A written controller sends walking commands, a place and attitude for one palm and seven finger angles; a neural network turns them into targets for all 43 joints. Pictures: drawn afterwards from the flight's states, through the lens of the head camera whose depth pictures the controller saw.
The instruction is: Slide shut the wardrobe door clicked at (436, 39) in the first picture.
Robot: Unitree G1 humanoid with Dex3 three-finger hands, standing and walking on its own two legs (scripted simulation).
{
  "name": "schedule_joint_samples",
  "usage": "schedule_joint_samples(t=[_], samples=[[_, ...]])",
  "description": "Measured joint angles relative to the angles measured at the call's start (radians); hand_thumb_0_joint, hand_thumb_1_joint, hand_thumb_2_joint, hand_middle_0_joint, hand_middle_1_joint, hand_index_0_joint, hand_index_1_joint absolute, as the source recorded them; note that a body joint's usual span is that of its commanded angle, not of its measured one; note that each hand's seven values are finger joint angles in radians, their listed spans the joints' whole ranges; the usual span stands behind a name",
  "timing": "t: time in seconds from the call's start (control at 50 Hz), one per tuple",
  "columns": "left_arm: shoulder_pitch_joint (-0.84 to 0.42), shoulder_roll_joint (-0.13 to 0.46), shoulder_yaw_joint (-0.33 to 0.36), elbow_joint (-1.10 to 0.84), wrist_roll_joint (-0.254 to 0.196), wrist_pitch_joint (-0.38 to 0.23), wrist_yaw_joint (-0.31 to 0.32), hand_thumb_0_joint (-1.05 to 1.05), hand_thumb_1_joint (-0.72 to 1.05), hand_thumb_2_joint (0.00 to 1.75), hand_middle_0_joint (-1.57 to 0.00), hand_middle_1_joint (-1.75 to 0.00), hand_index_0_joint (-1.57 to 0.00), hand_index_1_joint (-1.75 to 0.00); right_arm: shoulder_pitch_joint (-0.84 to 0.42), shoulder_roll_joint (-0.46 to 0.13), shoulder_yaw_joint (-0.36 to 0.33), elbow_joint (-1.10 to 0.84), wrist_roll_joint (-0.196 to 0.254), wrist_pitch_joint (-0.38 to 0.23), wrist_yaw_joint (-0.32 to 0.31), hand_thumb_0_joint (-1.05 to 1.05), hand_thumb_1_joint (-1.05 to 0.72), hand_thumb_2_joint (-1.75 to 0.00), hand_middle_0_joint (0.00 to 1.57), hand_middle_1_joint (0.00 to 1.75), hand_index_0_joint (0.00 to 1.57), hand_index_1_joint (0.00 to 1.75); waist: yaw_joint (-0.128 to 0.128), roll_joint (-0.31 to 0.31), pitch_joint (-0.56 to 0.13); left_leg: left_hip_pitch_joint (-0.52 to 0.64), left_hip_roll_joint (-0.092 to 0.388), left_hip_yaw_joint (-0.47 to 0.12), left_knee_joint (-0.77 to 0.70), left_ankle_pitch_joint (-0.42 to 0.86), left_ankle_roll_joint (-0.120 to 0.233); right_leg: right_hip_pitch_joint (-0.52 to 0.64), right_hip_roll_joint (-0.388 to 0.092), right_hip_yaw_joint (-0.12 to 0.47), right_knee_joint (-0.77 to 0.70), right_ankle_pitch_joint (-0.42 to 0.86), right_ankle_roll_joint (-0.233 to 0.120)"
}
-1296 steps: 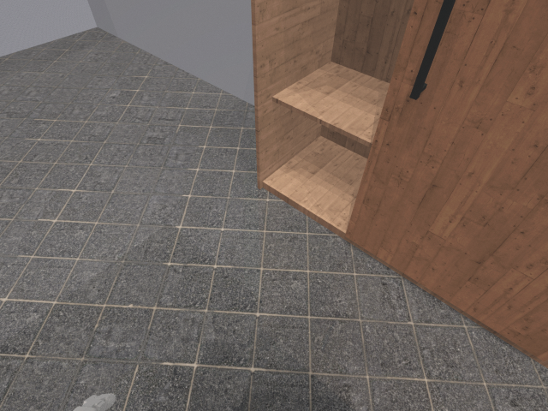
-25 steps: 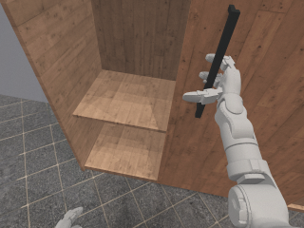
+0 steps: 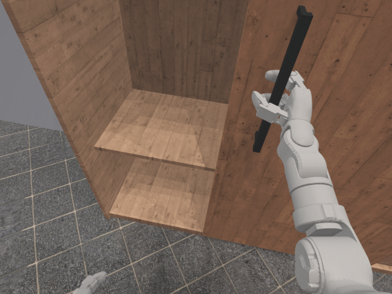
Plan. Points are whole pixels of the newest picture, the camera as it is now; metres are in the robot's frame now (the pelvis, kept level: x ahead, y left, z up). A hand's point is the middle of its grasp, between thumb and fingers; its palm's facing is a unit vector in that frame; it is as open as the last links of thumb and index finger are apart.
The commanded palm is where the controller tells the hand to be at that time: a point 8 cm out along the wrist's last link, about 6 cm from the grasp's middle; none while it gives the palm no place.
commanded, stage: grip the handle and tug to test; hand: right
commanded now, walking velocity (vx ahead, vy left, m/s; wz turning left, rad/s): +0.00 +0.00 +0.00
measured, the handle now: (275, 92) +0.50 -0.12 +0.19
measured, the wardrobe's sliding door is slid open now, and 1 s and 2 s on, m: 0.51 0.51 0.51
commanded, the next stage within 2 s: tug the door sideways, standing still in 0.84 s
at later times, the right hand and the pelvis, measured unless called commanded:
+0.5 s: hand (265, 104) +0.44 -0.09 +0.20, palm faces +0.12 +0.99 +0.00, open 5.6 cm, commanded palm +0.41 -0.12 +0.18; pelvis +0.01 +0.00 +0.00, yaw -1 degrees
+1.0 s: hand (265, 105) +0.44 -0.09 +0.20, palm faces +0.08 +1.00 +0.01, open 5.8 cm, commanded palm +0.42 -0.13 +0.18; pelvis +0.04 +0.00 +0.00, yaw +1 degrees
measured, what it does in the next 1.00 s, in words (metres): stands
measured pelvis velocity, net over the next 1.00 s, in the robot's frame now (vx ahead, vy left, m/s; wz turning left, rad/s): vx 0.04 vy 0.00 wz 0.01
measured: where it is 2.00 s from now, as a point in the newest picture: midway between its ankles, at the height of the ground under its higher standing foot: outside the picture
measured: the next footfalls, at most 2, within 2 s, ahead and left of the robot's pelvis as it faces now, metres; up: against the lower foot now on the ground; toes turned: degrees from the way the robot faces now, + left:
none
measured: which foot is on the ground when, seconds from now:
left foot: down 0.00-1.00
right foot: down 0.00-1.00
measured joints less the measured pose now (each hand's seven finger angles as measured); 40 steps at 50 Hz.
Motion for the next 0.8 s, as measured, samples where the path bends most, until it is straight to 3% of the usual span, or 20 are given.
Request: schedule_joint_samples(t=[0.16,0.56,0.8], samples=[[-0.004,0.003,0.004,0.001,0.000,-0.003,-0.002,0.01,0.91,0.90,-0.20,-0.30,-0.20,-0.30,0.005,0.002,0.005,-0.011,0.002,0.007,-0.003,0.01,-0.76,-0.84,0.38,1.36,0.36,1.32,-0.006,-0.003,-0.001,0.003,0.001,0.002,-0.003,-0.002,0.001,0.003,0.001,0.002,-0.005,0.000,0.001],[-0.024,-0.001,0.002,-0.014,-0.001,0.005,-0.008,0.01,0.91,0.90,-0.20,-0.30,-0.20,-0.30,0.033,0.016,0.020,-0.061,0.002,0.021,-0.003,0.00,-0.77,-0.82,0.36,1.38,0.33,1.33,-0.020,-0.005,-0.005,0.013,0.002,0.011,-0.002,-0.015,0.006,0.012,0.003,0.011,-0.007,-0.008,0.006],[-0.029,-0.001,0.000,-0.040,-0.002,0.023,-0.014,0.01,0.91,0.90,-0.20,-0.30,-0.20,-0.30,0.107,0.012,0.023,-0.164,0.007,0.059,0.014,0.00,-0.79,-0.80,0.34,1.39,0.31,1.34,-0.018,-0.006,-0.016,0.033,0.001,0.003,-0.015,-0.022,0.006,0.034,0.002,0.003,-0.019,-0.019,0.006]])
